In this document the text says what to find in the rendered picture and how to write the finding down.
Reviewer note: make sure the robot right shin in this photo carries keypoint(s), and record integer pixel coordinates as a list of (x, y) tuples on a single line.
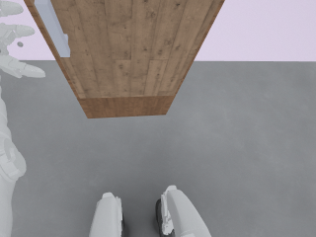
[(167, 224)]

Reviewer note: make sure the right robot foot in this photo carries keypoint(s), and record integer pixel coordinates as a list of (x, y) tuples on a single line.
[(158, 211)]

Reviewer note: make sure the handle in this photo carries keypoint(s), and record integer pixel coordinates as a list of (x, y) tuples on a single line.
[(53, 27)]

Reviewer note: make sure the left robot forearm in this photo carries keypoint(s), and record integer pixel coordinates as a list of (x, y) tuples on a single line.
[(4, 130)]

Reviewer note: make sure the cupboard door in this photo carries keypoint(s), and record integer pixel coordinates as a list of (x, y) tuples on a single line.
[(130, 48)]

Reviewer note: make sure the robot left upper arm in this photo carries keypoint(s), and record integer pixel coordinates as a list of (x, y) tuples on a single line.
[(12, 167)]

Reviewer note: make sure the robot left hand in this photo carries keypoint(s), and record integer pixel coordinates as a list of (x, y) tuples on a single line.
[(8, 63)]

